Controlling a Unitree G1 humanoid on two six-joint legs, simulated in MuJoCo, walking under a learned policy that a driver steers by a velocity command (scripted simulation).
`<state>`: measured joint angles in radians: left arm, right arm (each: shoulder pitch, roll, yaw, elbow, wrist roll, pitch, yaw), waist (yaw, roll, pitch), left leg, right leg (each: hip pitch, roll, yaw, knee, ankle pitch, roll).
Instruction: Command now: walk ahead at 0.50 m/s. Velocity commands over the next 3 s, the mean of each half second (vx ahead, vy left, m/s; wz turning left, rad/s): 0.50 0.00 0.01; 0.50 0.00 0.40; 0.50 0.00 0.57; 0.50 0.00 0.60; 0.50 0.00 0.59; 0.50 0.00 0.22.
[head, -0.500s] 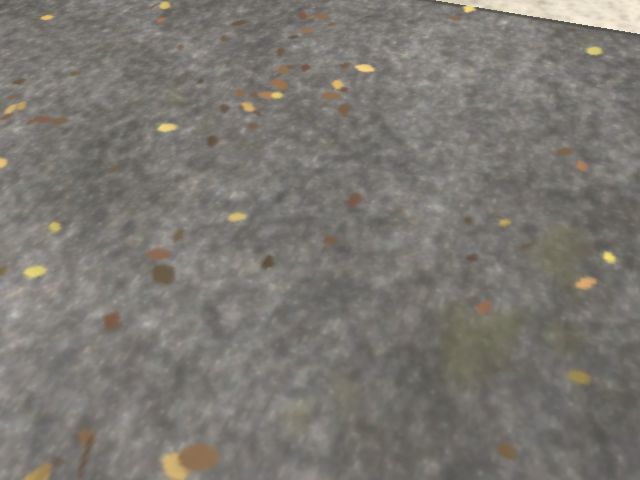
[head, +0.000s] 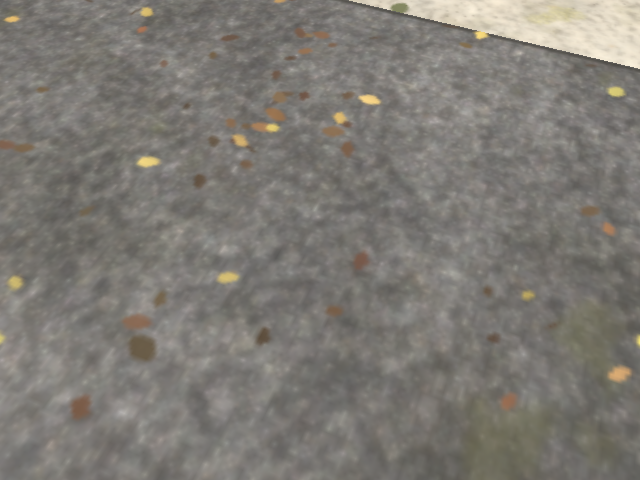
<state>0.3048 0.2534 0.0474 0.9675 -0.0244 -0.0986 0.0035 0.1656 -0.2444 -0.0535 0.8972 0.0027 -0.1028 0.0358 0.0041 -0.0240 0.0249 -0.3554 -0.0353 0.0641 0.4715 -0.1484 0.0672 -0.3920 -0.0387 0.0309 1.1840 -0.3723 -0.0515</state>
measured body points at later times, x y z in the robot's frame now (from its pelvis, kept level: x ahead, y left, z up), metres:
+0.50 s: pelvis +0.27 -0.06 -0.01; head +0.31 -0.07 +0.44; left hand +0.46 +0.19 -0.11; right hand +0.24 -0.32 -0.16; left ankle +0.09 +0.08 -0.68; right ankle +0.38 -0.15 -0.74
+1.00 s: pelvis +0.54 -0.02 -0.02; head +0.57 +0.00 +0.43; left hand +0.47 +0.25 -0.16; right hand +0.78 -0.20 -0.12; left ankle +0.65 +0.11 -0.73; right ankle +0.38 -0.15 -0.73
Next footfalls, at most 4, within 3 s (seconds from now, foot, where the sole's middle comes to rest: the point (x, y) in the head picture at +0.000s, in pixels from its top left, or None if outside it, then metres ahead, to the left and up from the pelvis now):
0.44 right None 0.42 -0.15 -0.77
1.02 left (275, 383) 0.68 0.12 -0.77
1.50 right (306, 259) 1.03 0.05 -0.77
2.02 left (157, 251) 1.05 0.44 -0.77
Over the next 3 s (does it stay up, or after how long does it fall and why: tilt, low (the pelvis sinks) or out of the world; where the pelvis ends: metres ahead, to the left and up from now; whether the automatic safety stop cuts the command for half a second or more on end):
stays up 1.26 0.72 -0.01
